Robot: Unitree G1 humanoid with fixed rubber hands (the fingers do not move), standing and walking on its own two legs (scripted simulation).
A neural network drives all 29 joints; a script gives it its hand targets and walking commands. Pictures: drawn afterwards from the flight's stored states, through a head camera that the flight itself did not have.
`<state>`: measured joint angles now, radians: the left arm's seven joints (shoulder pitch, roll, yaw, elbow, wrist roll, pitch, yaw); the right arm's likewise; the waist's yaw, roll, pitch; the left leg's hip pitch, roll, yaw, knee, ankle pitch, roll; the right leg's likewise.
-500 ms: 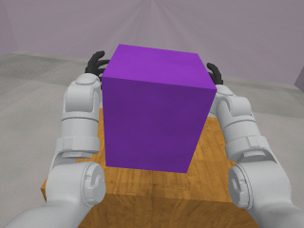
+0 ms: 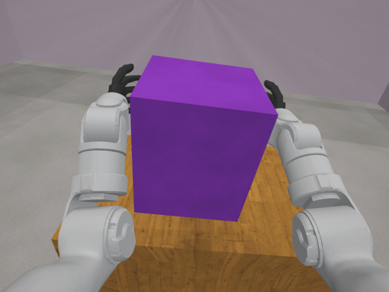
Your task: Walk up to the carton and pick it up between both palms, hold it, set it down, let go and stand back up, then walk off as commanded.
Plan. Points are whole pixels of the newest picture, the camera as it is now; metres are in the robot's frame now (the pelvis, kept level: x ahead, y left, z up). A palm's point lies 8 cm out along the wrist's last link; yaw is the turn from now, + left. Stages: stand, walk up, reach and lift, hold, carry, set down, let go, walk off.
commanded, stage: hold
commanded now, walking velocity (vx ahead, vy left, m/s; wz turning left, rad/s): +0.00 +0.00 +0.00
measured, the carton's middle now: (194, 138) +0.37 +0.01 +0.22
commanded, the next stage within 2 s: set down in 0.32 s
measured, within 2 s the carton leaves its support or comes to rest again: neither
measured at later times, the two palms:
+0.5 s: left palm (118, 93) +0.38 +0.16 +0.31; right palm (274, 110) +0.39 -0.14 +0.29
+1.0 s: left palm (123, 112) +0.41 +0.16 +0.25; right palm (262, 116) +0.43 -0.14 +0.25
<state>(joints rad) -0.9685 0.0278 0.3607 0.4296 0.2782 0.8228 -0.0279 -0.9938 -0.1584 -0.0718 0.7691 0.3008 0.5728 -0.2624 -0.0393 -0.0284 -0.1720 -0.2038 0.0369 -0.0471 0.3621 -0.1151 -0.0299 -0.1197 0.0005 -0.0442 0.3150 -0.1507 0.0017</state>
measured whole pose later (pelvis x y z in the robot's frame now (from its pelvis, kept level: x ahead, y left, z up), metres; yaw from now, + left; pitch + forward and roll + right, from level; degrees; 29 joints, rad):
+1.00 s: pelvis +0.03 -0.01 +0.00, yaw +0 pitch -6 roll -1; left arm -0.79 0.01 0.33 0.21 0.34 0.65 -0.04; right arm -1.00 -0.13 0.01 0.89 0.23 0.19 -0.18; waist -0.06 -0.04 -0.01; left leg -0.08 0.04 -0.05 0.36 -0.17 -0.04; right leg 0.01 0.01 -0.04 0.29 -0.20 0.00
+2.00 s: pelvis +0.03 -0.02 +0.00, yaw +0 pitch -6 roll -1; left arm -0.73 -0.11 0.34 0.21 0.37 0.62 0.06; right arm -0.98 -0.14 -0.07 1.05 0.16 0.08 -0.05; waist 0.02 -0.02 0.04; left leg -0.07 0.06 -0.05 0.36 -0.17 -0.06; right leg 0.02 0.03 -0.04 0.29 -0.20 -0.01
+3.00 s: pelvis +0.05 -0.03 +0.00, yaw -1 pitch +0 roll -1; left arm -0.61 -0.20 0.36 0.21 0.37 0.49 0.14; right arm -0.98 -0.15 -0.17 1.15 0.02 -0.02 0.07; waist 0.08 0.02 -0.01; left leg -0.18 0.08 -0.05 0.35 -0.18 -0.07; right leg -0.09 0.04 -0.04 0.29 -0.21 -0.03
